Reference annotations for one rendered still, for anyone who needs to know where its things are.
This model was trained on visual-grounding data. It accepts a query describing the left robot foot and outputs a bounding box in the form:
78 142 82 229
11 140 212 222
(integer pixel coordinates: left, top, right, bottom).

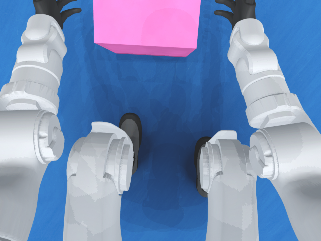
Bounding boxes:
119 113 142 175

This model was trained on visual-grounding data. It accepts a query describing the left robot hand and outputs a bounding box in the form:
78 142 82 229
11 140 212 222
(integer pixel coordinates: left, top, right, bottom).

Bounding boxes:
33 0 82 29

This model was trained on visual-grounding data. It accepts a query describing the left robot upper arm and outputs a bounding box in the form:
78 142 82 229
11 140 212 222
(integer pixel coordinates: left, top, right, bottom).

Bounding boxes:
0 110 64 241

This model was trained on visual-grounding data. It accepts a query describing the left robot forearm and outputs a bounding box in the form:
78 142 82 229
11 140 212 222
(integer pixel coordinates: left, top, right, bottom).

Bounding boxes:
0 14 67 115

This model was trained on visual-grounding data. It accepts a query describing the robot left thigh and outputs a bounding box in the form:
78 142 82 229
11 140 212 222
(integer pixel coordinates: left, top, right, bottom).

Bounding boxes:
63 132 133 241

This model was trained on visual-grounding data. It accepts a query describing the carton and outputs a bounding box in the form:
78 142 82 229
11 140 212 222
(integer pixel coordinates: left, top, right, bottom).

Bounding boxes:
93 0 201 57

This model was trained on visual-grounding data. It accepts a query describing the right robot hand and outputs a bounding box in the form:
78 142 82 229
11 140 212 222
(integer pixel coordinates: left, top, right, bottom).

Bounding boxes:
214 0 256 30

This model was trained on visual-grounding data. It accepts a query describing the right robot forearm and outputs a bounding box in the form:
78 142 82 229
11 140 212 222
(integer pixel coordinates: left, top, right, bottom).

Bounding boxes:
227 18 321 136

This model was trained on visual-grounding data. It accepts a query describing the right robot upper arm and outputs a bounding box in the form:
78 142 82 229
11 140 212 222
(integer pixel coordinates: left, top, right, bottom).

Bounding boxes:
249 122 321 241

